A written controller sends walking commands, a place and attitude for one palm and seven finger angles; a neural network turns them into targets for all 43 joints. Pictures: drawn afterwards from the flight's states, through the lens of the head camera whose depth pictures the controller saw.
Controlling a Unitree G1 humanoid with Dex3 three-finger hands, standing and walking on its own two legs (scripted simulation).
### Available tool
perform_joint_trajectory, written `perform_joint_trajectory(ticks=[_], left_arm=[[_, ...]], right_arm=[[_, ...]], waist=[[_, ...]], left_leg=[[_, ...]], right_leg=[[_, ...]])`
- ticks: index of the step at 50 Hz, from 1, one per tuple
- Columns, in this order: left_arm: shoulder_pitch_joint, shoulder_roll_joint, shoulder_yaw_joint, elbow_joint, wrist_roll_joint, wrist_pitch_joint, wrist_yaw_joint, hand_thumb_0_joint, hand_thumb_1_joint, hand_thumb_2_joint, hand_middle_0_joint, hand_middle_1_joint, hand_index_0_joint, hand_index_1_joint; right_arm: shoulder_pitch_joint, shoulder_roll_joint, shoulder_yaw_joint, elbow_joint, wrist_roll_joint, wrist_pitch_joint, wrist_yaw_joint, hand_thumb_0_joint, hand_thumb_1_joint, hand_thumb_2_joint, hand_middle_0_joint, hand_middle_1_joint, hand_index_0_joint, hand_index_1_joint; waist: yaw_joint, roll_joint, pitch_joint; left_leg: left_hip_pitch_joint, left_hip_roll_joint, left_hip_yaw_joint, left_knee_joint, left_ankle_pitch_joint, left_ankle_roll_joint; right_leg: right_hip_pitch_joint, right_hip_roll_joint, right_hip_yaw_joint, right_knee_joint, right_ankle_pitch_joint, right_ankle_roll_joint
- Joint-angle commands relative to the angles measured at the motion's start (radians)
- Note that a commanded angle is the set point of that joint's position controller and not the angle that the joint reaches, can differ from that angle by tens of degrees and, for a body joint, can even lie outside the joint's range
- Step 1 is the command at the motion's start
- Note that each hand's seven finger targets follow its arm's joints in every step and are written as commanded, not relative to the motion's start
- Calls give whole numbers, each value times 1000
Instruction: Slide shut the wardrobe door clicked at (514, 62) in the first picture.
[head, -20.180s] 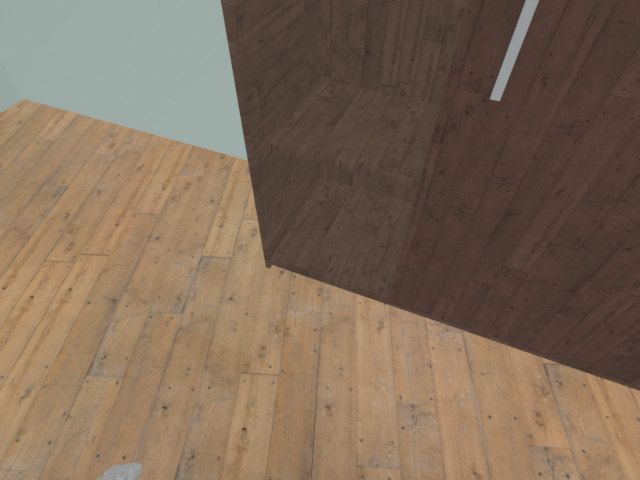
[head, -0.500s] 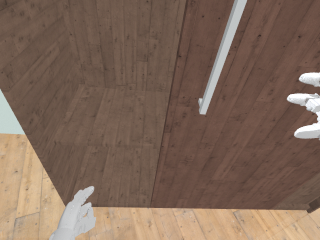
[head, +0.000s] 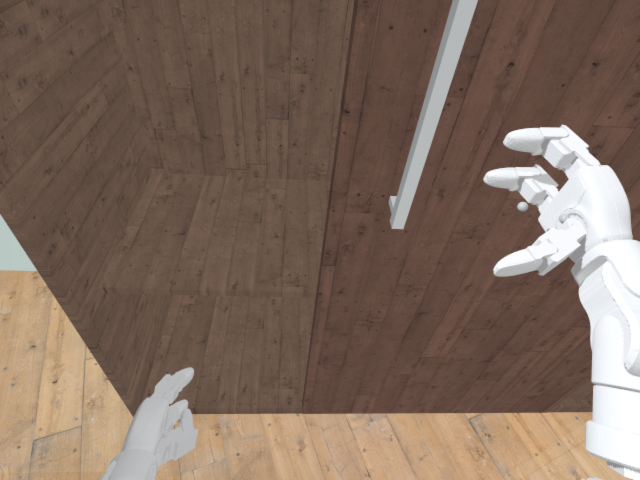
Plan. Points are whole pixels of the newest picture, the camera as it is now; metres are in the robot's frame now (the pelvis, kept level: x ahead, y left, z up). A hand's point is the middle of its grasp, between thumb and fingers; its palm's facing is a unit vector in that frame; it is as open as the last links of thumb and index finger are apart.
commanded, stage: move the hooked fingers beside the handle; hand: right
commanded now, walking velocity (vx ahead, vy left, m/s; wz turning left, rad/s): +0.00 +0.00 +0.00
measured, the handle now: (422, 119) +0.46 -0.10 +0.26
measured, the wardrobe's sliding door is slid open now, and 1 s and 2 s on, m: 0.48 0.48 0.48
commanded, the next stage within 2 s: none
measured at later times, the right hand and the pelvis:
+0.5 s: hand (510, 156) +0.39 -0.18 +0.26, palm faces +0.04 +1.00 -0.02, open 14.0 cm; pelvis +0.00 +0.01 +0.00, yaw +1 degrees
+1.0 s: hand (469, 186) +0.40 -0.16 +0.21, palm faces -0.05 +1.00 -0.02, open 14.0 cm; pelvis +0.01 +0.01 +0.00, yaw +1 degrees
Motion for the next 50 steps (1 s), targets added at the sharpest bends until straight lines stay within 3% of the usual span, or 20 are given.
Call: perform_joint_trajectory(ticks=[1,4,6,8,11,13,15,17,20,23,24,26,30,32,36,38,40,44,48,50], left_arm=[[-154,99,45,-125,16,-42,6,0,900,900,-200,-300,-200,-300],[-160,113,42,-107,-5,10,7,0,900,900,-200,-300,-200,-300],[-152,124,51,-118,-18,31,4,0,900,900,-200,-300,-200,-300],[-155,123,54,-146,-22,30,3,0,900,900,-200,-300,-200,-300],[-174,100,50,-186,-13,1,7,0,900,900,-200,-300,-200,-300],[-163,105,48,-186,1,-19,11,0,900,900,-200,-300,-200,-300],[-144,104,50,-155,14,-34,17,0,900,900,-200,-300,-200,-300],[-130,104,49,-112,18,-28,18,0,900,900,-200,-300,-200,-300],[-119,114,49,-74,1,8,23,0,900,900,-200,-300,-200,-300],[-96,129,57,-89,-15,37,17,0,900,900,-200,-300,-200,-300],[-96,128,59,-102,-20,38,14,0,900,900,-200,-300,-200,-300],[-91,127,66,-127,-16,31,7,0,900,900,-200,-300,-200,-300],[-104,108,65,-179,1,-12,5,0,900,900,-200,-300,-200,-300],[-95,107,61,-168,12,-23,6,0,900,900,-200,-300,-200,-300],[-73,118,68,-118,6,-14,9,0,900,900,-200,-300,-200,-300],[-73,119,63,-104,-10,-1,13,0,900,900,-200,-300,-200,-300],[-59,126,65,-109,-21,6,10,0,900,900,-200,-300,-200,-300],[-64,132,77,-134,-20,1,10,0,900,900,-200,-300,-200,-300],[-91,111,68,-161,2,-29,5,0,900,900,-200,-300,-200,-300],[-81,105,67,-146,14,-39,4,0,900,900,-200,-300,-200,-300]], right_arm=[[-475,-349,-226,-133,-10,-86,-103,0,500,-300,300,1200,300,1200],[-375,-240,-106,144,-33,77,-95,0,500,-300,300,1200,300,1200],[-341,-186,-41,213,-39,141,-65,0,500,-300,300,1200,300,1200],[-410,-173,0,137,-36,134,-35,0,500,-300,300,1200,300,1200],[-616,-181,14,-164,-11,-5,-26,0,500,-300,300,1200,300,1200],[-741,-295,-83,-316,-7,-108,-53,0,500,-300,300,1200,300,1200],[-763,-335,-149,-288,-4,-163,-88,0,500,-300,300,1200,300,1200],[-719,-326,-159,-121,-16,-155,-122,0,500,-300,300,1200,300,1200],[-591,-247,-89,227,-44,-29,-138,0,500,-300,300,1200,300,1200],[-514,-211,-21,403,-70,78,-110,0,500,-300,300,1200,300,1200],[-540,-175,25,390,-71,83,-92,0,500,-300,300,1200,300,1200],[-556,-187,7,331,-60,44,-68,0,500,-300,300,1200,300,1200],[-806,-335,-116,-74,-34,-160,-68,0,500,-300,300,1200,300,1200],[-808,-404,-188,-137,-32,-226,-93,0,500,-300,300,1200,300,1200],[-681,-403,-204,115,-57,-159,-112,0,500,-300,300,1200,300,1200],[-642,-246,-55,267,-72,-72,-93,0,500,-300,300,1200,300,1200],[-565,-144,46,381,-70,3,-63,0,500,-300,300,1200,300,1200],[-625,-147,36,294,-37,-7,-38,0,500,-300,300,1200,300,1200],[-841,-284,-85,-64,-32,-168,-102,0,500,-300,300,1200,300,1200],[-862,-343,-147,-109,-52,-214,-145,0,500,-300,300,1200,300,1200]], waist=[[-23,2,-290],[4,71,-52],[15,104,-30],[30,85,-121],[42,33,-299],[33,-19,-447],[26,-21,-494],[27,0,-378],[32,75,-115],[32,101,-60],[43,79,-78],[39,100,-164],[25,29,-458],[17,4,-499],[8,17,-319],[45,13,-149],[59,28,-72],[60,136,-212],[33,38,-440],[24,-9,-493]], left_leg=[[-15,5,-31,-46,297,10],[-89,12,-36,-85,215,2],[-98,14,-39,-93,211,0],[-96,16,-44,-82,235,-2],[-60,15,-53,-63,292,4],[-28,9,-57,-50,315,8],[-8,6,-55,-44,334,5],[-22,2,-53,-67,288,3],[-76,9,-55,-107,189,-1],[-90,18,-62,-119,183,-4],[-98,20,-63,-117,190,-4],[-63,18,-64,-102,241,0],[48,13,-82,-56,384,4],[74,10,-83,-50,400,2],[43,14,-78,-78,362,-1],[-59,13,-70,-101,294,-4],[-125,10,-61,-110,229,-4],[-98,9,-60,-87,265,-5],[1,8,-77,-57,344,1],[16,7,-75,-47,371,1]], right_leg=[[207,-62,98,-37,289,48],[63,-61,76,-70,147,37],[46,-61,69,-62,127,29],[98,-56,75,-44,145,20],[228,-53,84,-11,222,14],[338,-52,104,-6,289,26],[376,-60,109,-6,340,36],[287,-60,99,-26,265,34],[95,-57,69,-67,110,24],[34,-54,56,-67,86,17],[48,-54,56,-62,88,15],[78,-52,57,-40,130,9],[251,-43,69,-13,281,5],[270,-47,71,-11,310,8],[159,-51,50,-30,245,8],[107,-54,42,-45,166,8],[71,-58,55,-52,111,9],[125,-55,67,-23,145,0],[264,-49,77,-13,263,6],[318,-58,82,-10,329,16]])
